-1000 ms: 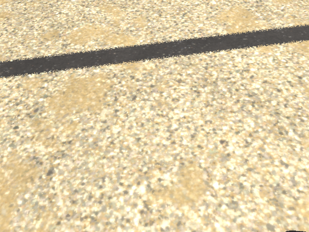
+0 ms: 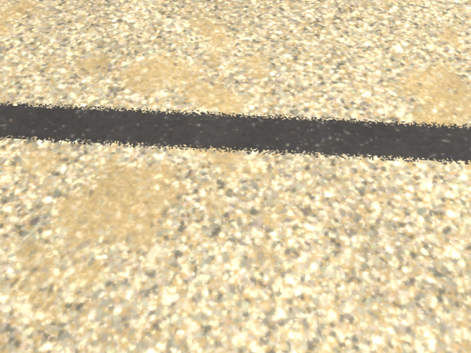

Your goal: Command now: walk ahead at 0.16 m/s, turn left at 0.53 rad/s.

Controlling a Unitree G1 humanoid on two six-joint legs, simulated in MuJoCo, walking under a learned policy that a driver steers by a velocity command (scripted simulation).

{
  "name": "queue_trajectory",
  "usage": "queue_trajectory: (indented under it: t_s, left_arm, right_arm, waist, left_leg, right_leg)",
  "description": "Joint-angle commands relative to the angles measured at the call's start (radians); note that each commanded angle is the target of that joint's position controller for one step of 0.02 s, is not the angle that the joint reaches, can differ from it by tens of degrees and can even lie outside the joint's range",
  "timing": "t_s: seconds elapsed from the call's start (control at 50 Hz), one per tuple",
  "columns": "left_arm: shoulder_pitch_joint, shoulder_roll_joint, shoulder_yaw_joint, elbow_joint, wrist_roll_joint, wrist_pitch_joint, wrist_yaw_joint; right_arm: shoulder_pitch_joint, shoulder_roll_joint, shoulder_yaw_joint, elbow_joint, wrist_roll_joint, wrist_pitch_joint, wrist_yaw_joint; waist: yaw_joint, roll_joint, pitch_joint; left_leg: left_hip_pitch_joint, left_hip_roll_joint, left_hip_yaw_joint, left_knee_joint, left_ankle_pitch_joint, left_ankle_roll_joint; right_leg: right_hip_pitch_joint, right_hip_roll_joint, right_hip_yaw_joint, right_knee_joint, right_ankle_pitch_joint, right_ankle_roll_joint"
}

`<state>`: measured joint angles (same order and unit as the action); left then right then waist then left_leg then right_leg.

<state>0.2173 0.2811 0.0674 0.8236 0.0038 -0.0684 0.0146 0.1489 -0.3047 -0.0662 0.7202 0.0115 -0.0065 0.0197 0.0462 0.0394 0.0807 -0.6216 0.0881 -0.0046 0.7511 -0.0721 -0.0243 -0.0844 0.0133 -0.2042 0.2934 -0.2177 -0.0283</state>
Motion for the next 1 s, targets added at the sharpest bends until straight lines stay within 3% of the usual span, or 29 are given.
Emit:
queue_trajectory:
  t_s: [0.02, 0.06, 0.08, 0.1, 0.12, 0.14, 0.16, 0.18, 0.2, 0.22, 0.28, 0.36, 0.46, 0.52, 0.54, 0.56, 0.58, 0.6, 0.62, 0.64, 0.68, 0.72, 0.84, 1.0]
  left_arm:
    - [-0.073, 0.177, 0.043, -0.069, -0.022, 0.007, 0.011]
    - [-0.086, 0.190, 0.050, -0.070, -0.040, 0.022, 0.014]
    - [-0.099, 0.188, 0.052, -0.074, -0.048, 0.029, 0.016]
    - [-0.077, 0.163, 0.046, -0.070, -0.044, 0.034, 0.016]
    - [-0.022, 0.133, 0.033, -0.080, -0.007, 0.032, 0.010]
    - [0.048, 0.063, 0.007, -0.107, 0.036, 0.030, 0.001]
    - [0.013, 0.127, 0.016, -0.094, 0.007, 0.033, -0.009]
    - [-0.047, 0.148, 0.022, -0.112, -0.022, 0.039, -0.009]
    - [-0.072, 0.140, 0.023, -0.108, -0.012, 0.045, 0.001]
    - [-0.092, 0.146, 0.027, -0.108, 0.001, 0.054, 0.014]
    - [-0.053, 0.125, 0.025, -0.099, 0.002, 0.067, 0.018]
    - [-0.063, 0.091, 0.010, -0.094, -0.001, 0.073, 0.023]
    - [-0.083, 0.100, 0.010, -0.104, -0.007, 0.070, 0.014]
    - [-0.030, 0.080, 0.006, -0.088, -0.005, 0.055, -0.003]
    - [-0.018, 0.084, 0.005, -0.084, 0.006, 0.050, -0.008]
    - [-0.008, 0.137, 0.011, -0.093, 0.026, 0.046, -0.008]
    - [-0.064, 0.186, 0.019, -0.089, 0.033, 0.048, -0.006]
    - [-0.103, 0.119, 0.003, -0.104, 0.034, 0.044, -0.008]
    - [-0.118, 0.098, -0.004, -0.105, 0.028, 0.038, -0.009]
    - [-0.100, 0.107, -0.002, -0.097, 0.022, 0.033, -0.009]
    - [-0.074, 0.109, -0.006, -0.086, 0.016, 0.024, -0.006]
    - [-0.046, 0.095, -0.013, -0.083, 0.016, 0.025, -0.003]
    - [-0.012, 0.089, -0.018, -0.077, 0.008, 0.030, 0.003]
    - [-0.015, 0.071, -0.026, -0.056, 0.006, 0.035, -0.007]
  right_arm:
    - [0.023, -0.061, -0.018, -0.082, -0.004, 0.002, 0.024]
    - [0.033, -0.085, -0.032, -0.100, -0.007, 0.010, 0.031]
    - [0.079, -0.099, -0.043, -0.096, -0.008, 0.010, 0.029]
    - [0.167, -0.138, -0.064, -0.074, -0.011, 0.006, 0.019]
    - [0.225, -0.249, -0.096, -0.081, -0.012, 0.006, -0.007]
    - [0.176, -0.315, -0.093, -0.122, -0.034, 0.004, -0.018]
    - [0.172, -0.248, -0.077, -0.143, -0.031, -0.005, -0.003]
    - [0.111, -0.210, -0.066, -0.152, -0.020, -0.013, 0.002]
    - [0.068, -0.175, -0.058, -0.147, 0.001, -0.012, -0.002]
    - [0.032, -0.152, -0.050, -0.152, 0.006, -0.004, -0.011]
    - [-0.002, -0.152, -0.048, -0.172, -0.020, 0.008, -0.031]
    - [0.012, -0.150, -0.047, -0.163, -0.018, 0.013, -0.048]
    - [0.006, -0.133, -0.033, -0.147, -0.028, 0.025, -0.038]
    - [-0.009, -0.104, -0.015, -0.133, -0.018, 0.032, -0.035]
    - [0.021, -0.084, -0.007, -0.118, -0.016, 0.031, -0.035]
    - [0.053, -0.058, 0.002, -0.111, -0.026, 0.025, -0.034]
    - [0.089, -0.038, 0.002, -0.119, -0.029, 0.016, -0.029]
    - [0.045, -0.072, -0.003, -0.118, -0.041, 0.011, -0.031]
    - [0.010, -0.081, -0.009, -0.119, -0.040, 0.011, -0.031]
    - [-0.011, -0.068, -0.007, -0.112, -0.042, 0.015, -0.033]
    - [-0.010, -0.056, -0.006, -0.108, -0.040, 0.026, -0.032]
    - [0.005, -0.060, -0.007, -0.092, -0.032, 0.026, -0.030]
    - [0.013, -0.044, -0.007, -0.060, -0.028, 0.009, -0.034]
    - [0.030, -0.046, -0.008, -0.023, -0.023, 0.012, -0.046]
  waist:
    - [-0.040, -0.109, -0.103]
    - [-0.058, -0.118, -0.106]
    - [-0.089, -0.111, -0.125]
    - [-0.124, -0.063, -0.173]
    - [-0.131, 0.131, -0.232]
    - [-0.038, 0.282, -0.330]
    - [-0.103, 0.133, -0.450]
    - [-0.091, 0.076, -0.346]
    - [-0.071, 0.008, -0.260]
    - [-0.057, 0.003, -0.212]
    - [-0.020, 0.059, -0.216]
    - [-0.044, 0.071, -0.239]
    - [-0.074, 0.110, -0.189]
    - [-0.040, 0.099, -0.174]
    - [-0.035, 0.075, -0.166]
    - [-0.056, -0.022, -0.162]
    - [-0.132, -0.212, -0.129]
    - [-0.104, -0.229, -0.114]
    - [-0.096, -0.215, -0.103]
    - [-0.080, -0.199, -0.107]
    - [-0.073, -0.198, -0.093]
    - [-0.060, -0.139, -0.075]
    - [-0.037, -0.030, -0.101]
    - [-0.039, -0.019, -0.116]
  left_leg:
    - [0.131, -0.007, 0.016, -0.078, 0.010, 0.027]
    - [0.159, -0.033, 0.041, -0.117, -0.072, 0.059]
    - [0.228, -0.063, 0.064, -0.176, -0.059, 0.083]
    - [0.364, -0.107, 0.073, -0.259, 0.047, 0.117]
    - [0.563, 0.039, -0.153, -0.288, 0.540, 0.189]
    - [0.773, 0.275, -0.560, -0.274, 0.784, 0.418]
    - [0.762, 0.284, -0.605, -0.344, 0.562, 0.451]
    - [0.680, 0.244, -0.507, -0.370, 0.403, 0.402]
    - [0.590, 0.186, -0.432, -0.389, 0.254, 0.335]
    - [0.502, 0.150, -0.391, -0.409, 0.163, 0.297]
    - [0.385, 0.092, -0.325, -0.434, 0.165, 0.276]
    - [0.375, 0.077, -0.297, -0.424, 0.090, 0.269]
    - [0.340, 0.079, -0.348, -0.430, -0.132, 0.255]
    - [0.325, 0.058, -0.353, -0.381, -0.145, 0.214]
    - [0.299, 0.028, -0.333, -0.361, -0.169, 0.170]
    - [0.250, -0.032, -0.274, -0.269, -0.220, 0.111]
    - [0.240, -0.142, -0.128, -0.220, -0.297, 0.059]
    - [0.320, -0.122, -0.111, -0.214, -0.275, 0.030]
    - [0.354, -0.115, -0.109, -0.231, -0.208, 0.028]
    - [0.378, -0.112, -0.109, -0.245, -0.158, 0.028]
    - [0.408, -0.094, -0.128, -0.267, -0.103, 0.035]
    - [0.404, -0.088, -0.138, -0.273, -0.103, 0.052]
    - [0.395, -0.073, -0.160, -0.279, 0.005, 0.053]
    - [0.433, -0.062, -0.172, -0.266, 0.077, 0.057]
  right_leg:
    - [0.015, -0.292, 0.059, 0.002, 0.573, -0.144]
    - [0.039, -0.307, 0.058, 0.099, 0.601, -0.120]
    - [0.031, -0.288, 0.039, 0.196, 0.636, -0.095]
    - [-0.001, -0.231, 0.013, 0.362, 0.601, -0.053]
    - [-0.181, -0.144, -0.012, 0.635, 0.273, 0.029]
    - [-0.494, 0.040, 0.085, 0.968, -0.514, 0.103]
    - [-0.522, 0.024, 0.287, 1.053, -0.492, 0.089]
    - [-0.569, -0.008, 0.292, 1.045, -0.411, 0.071]
    - [-0.582, -0.041, 0.288, 0.976, -0.333, 0.065]
    - [-0.560, -0.059, 0.291, 0.905, -0.274, 0.067]
    - [-0.438, -0.033, 0.271, 0.796, -0.189, 0.085]
    - [-0.377, -0.040, 0.268, 0.632, -0.138, 0.112]
    - [-0.300, -0.042, 0.254, 0.475, -0.141, 0.099]
    - [-0.173, -0.028, 0.222, 0.229, -0.035, 0.061]
    - [-0.106, -0.043, 0.234, 0.127, 0.051, 0.038]
    - [-0.058, -0.164, 0.354, 0.077, 0.125, -0.006]
    - [-0.141, -0.255, 0.459, 0.058, 0.146, -0.093]
    - [-0.232, -0.269, 0.488, 0.015, 0.058, -0.128]
    - [-0.232, -0.224, 0.450, 0.023, -0.016, -0.094]
    - [-0.227, -0.185, 0.411, 0.034, -0.054, -0.058]
    - [-0.238, -0.162, 0.379, 0.040, -0.084, -0.030]
    - [-0.241, -0.127, 0.337, 0.055, -0.122, -0.013]
    - [-0.172, -0.089, 0.290, 0.131, -0.011, -0.010]
    - [-0.154, -0.067, 0.266, 0.146, 0.052, -0.002]
